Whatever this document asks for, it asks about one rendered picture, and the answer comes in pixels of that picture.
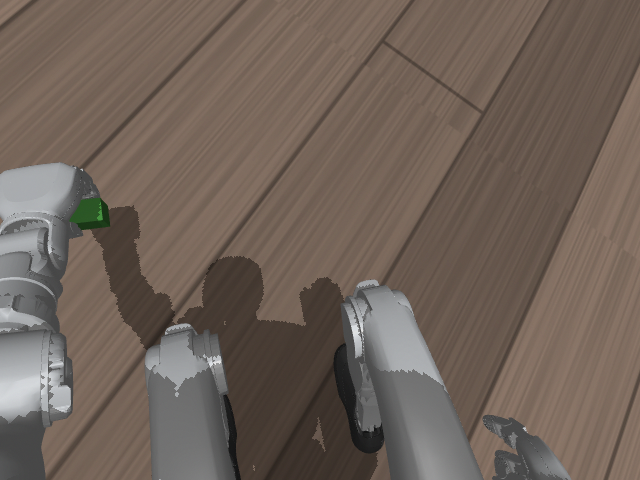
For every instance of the right robot hand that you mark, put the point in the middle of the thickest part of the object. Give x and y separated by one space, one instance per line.
535 460

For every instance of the right robot foot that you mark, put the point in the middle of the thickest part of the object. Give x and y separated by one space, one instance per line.
365 441

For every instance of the left robot foot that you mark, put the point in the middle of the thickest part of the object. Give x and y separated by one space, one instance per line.
232 437

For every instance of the left robot hand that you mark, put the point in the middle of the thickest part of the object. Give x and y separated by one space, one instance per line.
54 188

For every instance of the left robot arm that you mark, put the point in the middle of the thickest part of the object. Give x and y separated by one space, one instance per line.
36 376

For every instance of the small box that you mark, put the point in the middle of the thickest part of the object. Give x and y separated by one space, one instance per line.
91 214

